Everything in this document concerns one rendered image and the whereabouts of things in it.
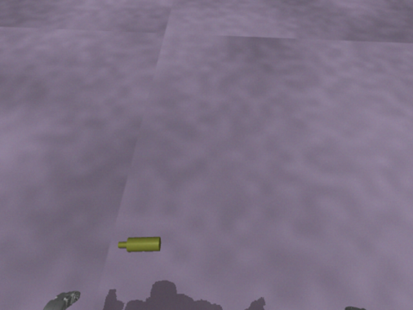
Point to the bottle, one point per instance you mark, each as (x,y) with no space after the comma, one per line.
(141,244)

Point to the left robot hand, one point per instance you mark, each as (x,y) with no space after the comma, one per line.
(63,301)

